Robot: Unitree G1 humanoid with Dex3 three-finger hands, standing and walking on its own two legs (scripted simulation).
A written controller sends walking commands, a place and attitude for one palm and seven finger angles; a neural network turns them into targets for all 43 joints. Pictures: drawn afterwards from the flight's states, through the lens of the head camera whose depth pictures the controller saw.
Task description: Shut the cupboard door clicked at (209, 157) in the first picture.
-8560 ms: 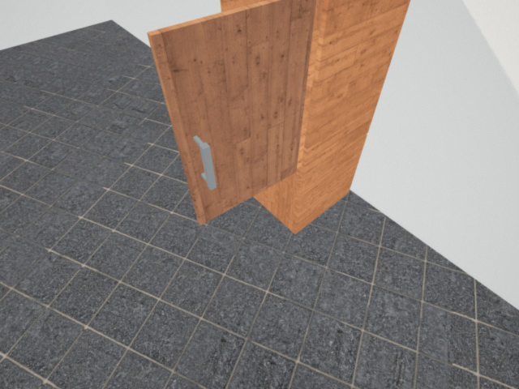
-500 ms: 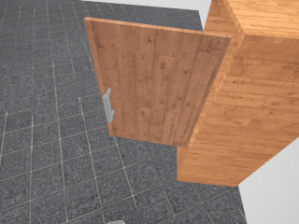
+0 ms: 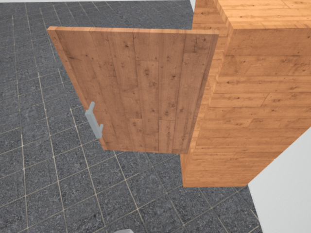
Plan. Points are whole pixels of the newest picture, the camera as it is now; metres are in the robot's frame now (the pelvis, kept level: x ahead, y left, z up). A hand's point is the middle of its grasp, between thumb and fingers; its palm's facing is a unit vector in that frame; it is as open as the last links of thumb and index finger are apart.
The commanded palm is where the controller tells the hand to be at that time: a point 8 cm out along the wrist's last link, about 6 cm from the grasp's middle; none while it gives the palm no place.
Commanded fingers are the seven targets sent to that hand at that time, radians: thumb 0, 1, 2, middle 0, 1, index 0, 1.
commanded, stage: come to a stop and stand still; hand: left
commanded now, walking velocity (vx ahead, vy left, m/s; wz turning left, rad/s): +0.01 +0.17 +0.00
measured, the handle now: (95, 120) +0.48 +0.24 -0.07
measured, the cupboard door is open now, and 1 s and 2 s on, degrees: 86 86 86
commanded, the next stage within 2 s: look again from close up in 0.64 s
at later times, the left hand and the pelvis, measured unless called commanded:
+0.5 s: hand out of the picture +0.00 +0.22 -0.16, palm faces -0.01 -0.97 -0.26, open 7.3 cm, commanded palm none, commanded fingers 0.00 0.90 0.90 -0.20 -0.30 -0.20 -0.30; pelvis -0.02 +0.03 +0.00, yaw -1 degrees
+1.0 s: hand out of the picture +0.02 +0.19 -0.16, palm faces -0.04 -0.97 -0.23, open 7.3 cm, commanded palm none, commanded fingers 0.00 0.90 0.90 -0.20 -0.30 -0.20 -0.30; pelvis +0.00 +0.01 +0.01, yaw -2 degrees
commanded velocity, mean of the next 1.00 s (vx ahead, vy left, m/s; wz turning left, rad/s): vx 0.00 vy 0.02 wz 0.00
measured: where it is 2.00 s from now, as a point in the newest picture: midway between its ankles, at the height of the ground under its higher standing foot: outside the picture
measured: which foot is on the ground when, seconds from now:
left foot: up 0.00-0.22, down 0.24-1.00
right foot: down 0.00-1.00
